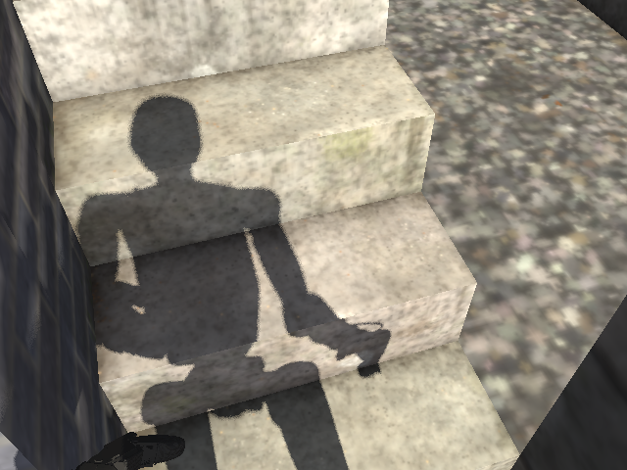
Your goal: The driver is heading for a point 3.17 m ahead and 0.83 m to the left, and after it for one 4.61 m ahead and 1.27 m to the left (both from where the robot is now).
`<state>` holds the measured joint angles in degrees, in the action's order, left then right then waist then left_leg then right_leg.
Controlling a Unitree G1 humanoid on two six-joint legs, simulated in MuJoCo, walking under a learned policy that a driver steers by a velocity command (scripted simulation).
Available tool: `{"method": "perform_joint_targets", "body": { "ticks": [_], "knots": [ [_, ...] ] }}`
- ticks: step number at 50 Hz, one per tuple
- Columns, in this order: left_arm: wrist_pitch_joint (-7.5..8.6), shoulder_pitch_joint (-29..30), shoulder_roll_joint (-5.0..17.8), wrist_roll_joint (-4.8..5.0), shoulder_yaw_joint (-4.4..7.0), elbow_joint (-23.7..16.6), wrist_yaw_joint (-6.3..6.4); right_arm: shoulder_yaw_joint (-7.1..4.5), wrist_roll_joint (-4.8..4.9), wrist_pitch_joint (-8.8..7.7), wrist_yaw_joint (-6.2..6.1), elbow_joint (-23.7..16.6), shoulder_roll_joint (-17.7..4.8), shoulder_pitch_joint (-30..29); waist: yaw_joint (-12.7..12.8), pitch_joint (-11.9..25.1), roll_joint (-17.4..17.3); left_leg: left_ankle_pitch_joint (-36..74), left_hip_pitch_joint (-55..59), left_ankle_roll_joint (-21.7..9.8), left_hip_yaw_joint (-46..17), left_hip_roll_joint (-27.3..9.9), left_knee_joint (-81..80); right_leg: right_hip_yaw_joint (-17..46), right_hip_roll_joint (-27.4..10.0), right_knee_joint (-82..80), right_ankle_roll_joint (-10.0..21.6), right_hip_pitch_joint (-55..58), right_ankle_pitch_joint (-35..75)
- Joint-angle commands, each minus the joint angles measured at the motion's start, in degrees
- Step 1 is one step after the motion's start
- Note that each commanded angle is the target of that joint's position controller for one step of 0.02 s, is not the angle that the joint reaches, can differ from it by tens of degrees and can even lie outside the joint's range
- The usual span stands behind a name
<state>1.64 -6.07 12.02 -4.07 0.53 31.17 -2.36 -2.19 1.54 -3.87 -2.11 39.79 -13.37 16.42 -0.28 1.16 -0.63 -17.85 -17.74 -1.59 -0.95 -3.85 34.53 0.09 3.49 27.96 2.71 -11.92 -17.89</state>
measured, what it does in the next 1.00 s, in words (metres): steps to the right, turning left: left foot, then right foot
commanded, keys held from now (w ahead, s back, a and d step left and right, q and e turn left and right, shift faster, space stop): q+shift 0.62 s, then e+shift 0.38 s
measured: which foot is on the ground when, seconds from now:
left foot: up 0.00-0.26, down 0.28-0.74, up 0.76-1.00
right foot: down 0.00-0.26, up 0.28-0.72, down 0.74-1.00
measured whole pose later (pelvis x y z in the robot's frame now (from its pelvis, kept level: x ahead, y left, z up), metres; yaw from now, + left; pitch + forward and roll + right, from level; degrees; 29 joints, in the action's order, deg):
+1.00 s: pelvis +0.06 -0.13 +0.01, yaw +27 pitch +1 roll +4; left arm -2.9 -15.7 14.3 -1.7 4.0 40.7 2.0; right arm -4.1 -1.3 1.1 -1.0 41.1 -13.5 14.1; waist 1.0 -4.0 -1.3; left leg -27.5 -15.3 0.5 -5.5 7.3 43.7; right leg 10.5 2.7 24.2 1.4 -18.1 -6.3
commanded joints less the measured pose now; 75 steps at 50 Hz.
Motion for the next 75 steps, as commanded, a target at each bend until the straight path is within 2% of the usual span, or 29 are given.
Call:
{"method": "perform_joint_targets", "body": {
  "ticks": [1,4,11,13,14,15,16,18,22,25,28,32,36,37,38,39,40,42,47,53,54,55,56,57,59,64,71,74,75],
  "knots": [
    [1.56,-14.53,10.38,-0.28,4.32,-0.14,2.06,-0.92,-0.26,-1.45,0.47,-8.56,-4.37,-13.41,8.34,-2.31,11.92,-3.0,-29.6,-3.8,-2.44,1.87,13.0,25.31,-20.0,-14.97,5.95,22.26,1.68],
    [2.11,-9.55,6.99,-0.35,3.07,-0.11,3.51,-1.84,-3.08,1.03,0.79,-4.13,-2.9,-5.35,1.0,-1.16,4.86,-4.22,-28.75,-1.77,-0.49,2.32,29.24,11.13,-19.56,-6.95,4.72,19.48,55.72],
    [0.84,2.54,7.21,1.56,3.12,-1.02,7.17,-2.25,-2.6,3.75,-0.27,-2.8,-3.66,5.75,-6.03,5.1,9.16,2.96,2.26,-1.44,7.5,6.8,18.87,-7.27,-13.85,4.96,4.63,2.23,76.1],
    [1.79,9.54,6.19,3.23,3.39,-1.44,7.03,-3.89,-2.26,4.17,-1.72,-0.38,-4.92,19.03,-14.83,8.67,6.31,17.02,16.59,-5.21,5.84,7.1,1.49,-10.32,-9.67,28.85,2.06,-3.21,64.7],
    [1.56,16.9,4.53,3.72,3.37,-3.32,5.83,-4.82,-2.67,4.11,-1.66,2.65,-5.79,27.59,-21.81,2.81,-4.84,32.5,23.55,-9.22,0.9,5.59,-18.94,-11.47,-0.58,55.81,-1.02,-17.77,13.88],
    [1.09,10.53,-3.29,3.24,1.36,-5.96,5.33,-4.87,-2.97,2.58,-0.89,1.85,-9.73,17.57,-7.16,-5.12,-16.27,78.14,18.2,-12.21,-13.48,-2.45,-5.9,-3.52,5.46,81.92,-4.41,-35.96,-15.08],
    [0.11,-2.66,-1.6,0.09,1.51,-5.48,4.85,-4.6,-2.88,0.76,-0.15,-1.75,-10.87,14.57,-1.15,3.91,-9.63,88.44,21.89,-20.95,-28.74,-12.73,-6.24,6.4,3.77,84.37,-5.68,-40.46,-12.37],
    [-1.37,-2.58,3.6,-0.78,2.46,-3.84,5.03,-3.33,-2.63,2.37,-1.95,-6.18,-5.72,1.49,2.68,1.92,3.63,45.82,6.56,-21.11,-31.7,-12.75,-12.51,7.45,0.23,81.67,-5.86,-37.5,-2.91],
    [-4.83,5.47,1.82,-0.54,1.3,-5.61,3.87,-2.79,-1.98,3.61,-4.28,-4.74,-6.99,-0.47,0.92,1.93,5.03,35.34,-1.68,-14.63,-24.54,-3.22,-8.39,3.44,1.33,70.9,-7.4,-34.24,9.4],
    [-4.89,6.36,2.78,0.4,1.36,-5.31,4.95,-3.8,-2.29,4.29,-4.36,-1.68,-10.37,6.53,-1.33,4.9,-5.05,38.09,5.17,-11.43,-24.12,0.03,-8.16,3.69,1.9,56.91,-7.62,-32.17,7.86],
    [-6.04,7.84,1.26,1.12,0.83,-4.32,5.11,-3.46,-2.06,4.16,-4.04,-2.69,-6.1,2.42,-2.08,6.69,-13.91,30.17,8.52,-10.11,-25.75,1.87,-10.01,1.66,2.35,48.88,-6.82,-28.54,4.84],
    [-5.94,5.29,2.68,3.65,1.34,-4.58,6.19,-5.05,-4.08,4.79,-3.35,-3.98,-7.42,0.94,-1.24,3.67,-15.27,18.85,5.64,-5.78,-29.29,1.32,-14.38,4.16,0.9,23.8,-6.02,-13.55,1.89],
    [-3.47,-4.6,5.41,3.47,2.92,2.11,7.75,-4.08,-3.61,4.11,0.04,-1.24,-3.16,3.67,-1.07,-1.44,-7.31,3.41,-2.32,-2.34,-25.89,3.64,-11.59,2.79,-3.34,-6.16,-3.19,5.63,4.93],
    [-2.82,-4.16,6.49,2.1,2.81,2.14,7.5,-3.44,-4.49,4.51,0.58,-0.8,-1.43,6.67,-2.24,-2.33,2.81,-6.95,-7.18,-1.03,-19.17,9.36,1.58,10.01,-9.45,-9.99,-1.25,6.64,0.51],
    [-2.48,-4.83,7.47,2.44,1.6,0.14,7.09,-2.25,-5.51,4.55,0.84,-2.5,2.73,10.4,-4.28,1.17,13.79,-23.54,-13.73,1.12,-11.7,16.12,16.93,23.68,-24.05,-5.04,3.07,6.27,27.23],
    [-2.13,-2.96,8.17,1.07,1.9,0.49,6.55,-3.75,-5.69,4.58,0.61,-1.7,-2.65,13.1,-3.04,5.0,19.46,-19.05,-3.53,3.52,-12.7,16.96,29.86,36.27,-29.22,-15.51,12.74,-8.46,35.69],
    [-2.13,2.56,6.19,1.6,1.55,2.07,5.38,-3.42,-5.69,5.28,0.08,1.03,-2.11,15.53,-8.75,2.71,11.95,-11.04,2.0,3.52,-12.14,11.92,33.0,31.86,-23.88,-15.88,12.27,-15.18,22.83],
    [-2.22,6.38,8.22,2.52,2.97,1.32,4.07,-4.27,-5.31,6.12,0.89,-1.6,-7.12,3.94,-6.55,-2.48,6.11,-5.19,-1.95,4.54,-3.62,9.81,31.82,18.43,-12.54,-11.32,6.05,-13.47,16.07],
    [-3.81,-9.49,13.74,2.14,6.27,6.2,4.87,-3.09,-2.54,4.2,1.02,-3.5,-3.53,-2.19,1.42,-5.47,16.72,-10.84,-9.54,3.84,-2.53,12.22,11.84,25.83,-9.69,-15.14,4.5,2.49,-2.24],
    [-3.9,-5.59,13.02,3.5,8.17,5.45,2.98,-2.85,-2.85,2.39,-0.7,0.94,-3.92,10.13,-3.96,2.02,17.82,-5.07,18.69,-4.17,1.1,13.72,-24.12,23.42,-3.87,-20.32,-1.27,-3.92,-4.12],
    [-3.83,-3.71,11.99,4.18,8.25,4.72,3.0,-3.49,-2.75,1.6,-1.3,2.33,-6.18,14.55,-5.8,2.0,13.48,0.43,31.66,-4.51,1.15,8.78,-32.1,18.44,0.69,-16.73,-4.92,-14.92,-6.55],
    [-4.35,-11.46,5.57,5.24,7.2,6.68,3.95,-3.85,-1.31,1.22,-1.57,-0.21,-8.23,4.5,-0.13,2.99,-6.44,-10.26,33.21,-3.33,-11.94,-6.08,-30.45,12.18,3.46,4.61,-2.12,-22.26,-12.24],
    [-4.27,-7.29,7.4,3.79,7.48,5.13,4.41,-3.51,-3.48,1.04,-2.36,-4.65,-10.95,-4.56,-1.52,-2.69,-16.73,-17.71,17.67,-9.25,-23.96,-19.41,-35.68,4.07,4.12,17.76,-3.19,-30.66,-9.28],
    [-4.03,-5.75,11.8,2.31,8.27,5.33,3.8,-2.33,-4.04,0.89,-1.44,-4.16,-7.3,-6.24,-0.05,-4.29,-10.67,-17.99,14.22,-9.95,-19.75,-17.95,-35.22,5.99,-1.05,27.36,-2.36,-29.78,-4.6],
    [-2.99,-7.01,9.89,1.15,8.04,5.6,1.27,-1.77,-4.08,0.16,-1.36,-3.2,-5.87,-5.78,1.68,-2.97,-4.73,-5.48,15.87,-4.83,-7.07,-11.42,-29.56,7.04,-1.07,40.23,-1.45,-32.0,2.72],
    [-2.61,-1.86,6.75,1.41,6.18,4.57,1.01,-0.4,-4.04,-0.37,-1.72,-1.32,-4.77,3.43,-4.05,-6.56,-6.8,5.29,17.29,-4.93,3.34,-7.09,-27.21,1.13,-3.76,37.74,-3.23,-35.15,4.8],
    [-2.91,3.28,3.2,1.88,4.21,0.2,0.2,-1.55,-3.48,-3.1,-0.51,0.38,-6.29,0.64,-2.36,-7.75,-6.75,10.98,16.75,-6.88,7.83,-11.98,-26.11,-3.43,-8.48,20.55,-1.13,-27.11,4.44],
    [-1.8,0.93,0.52,1.3,3.47,-0.33,1.48,-1.08,-2.62,-2.31,0.11,2.92,-6.6,3.64,-0.39,-2.67,-4.48,50.35,17.98,-8.02,9.36,-12.44,-15.82,-7.57,-1.97,9.22,2.1,-14.07,-2.89],
    [-0.89,-7.9,0.15,1.51,4.05,3.89,2.28,-0.63,-0.74,-1.74,0.49,1.74,-7.09,-2.14,5.33,3.37,-3.91,72.29,14.9,-7.86,12.89,-7.23,-2.67,-9.08,3.43,0.6,2.24,-0.22,7.84]
  ]
}}
Keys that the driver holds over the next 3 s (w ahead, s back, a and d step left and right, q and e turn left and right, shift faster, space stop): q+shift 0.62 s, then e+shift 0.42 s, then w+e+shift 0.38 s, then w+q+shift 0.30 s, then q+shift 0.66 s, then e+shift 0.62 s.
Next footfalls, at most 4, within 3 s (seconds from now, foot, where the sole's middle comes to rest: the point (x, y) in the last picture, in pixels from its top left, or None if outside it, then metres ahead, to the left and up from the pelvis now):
0.28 left None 0.15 0.05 -0.77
0.74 right None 0.19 -0.16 -0.77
1.08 left None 0.00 -0.07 -0.77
1.52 right None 0.21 -0.28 -0.77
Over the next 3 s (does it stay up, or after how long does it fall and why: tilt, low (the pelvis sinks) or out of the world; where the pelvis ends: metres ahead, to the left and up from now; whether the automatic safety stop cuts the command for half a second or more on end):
stays up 0.38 -0.10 0.17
